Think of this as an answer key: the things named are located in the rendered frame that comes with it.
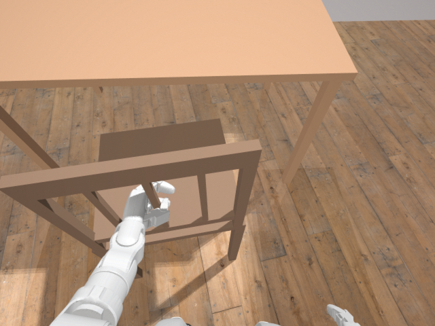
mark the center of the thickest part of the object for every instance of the right robot hand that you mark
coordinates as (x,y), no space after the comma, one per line
(342,317)

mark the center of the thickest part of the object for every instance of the table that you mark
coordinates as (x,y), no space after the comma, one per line
(96,43)

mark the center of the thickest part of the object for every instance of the left robot hand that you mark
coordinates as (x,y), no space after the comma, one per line
(138,205)

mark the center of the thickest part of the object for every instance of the chair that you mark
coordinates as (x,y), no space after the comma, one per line
(193,157)

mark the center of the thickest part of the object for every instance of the left robot forearm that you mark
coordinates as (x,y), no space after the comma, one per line
(103,294)

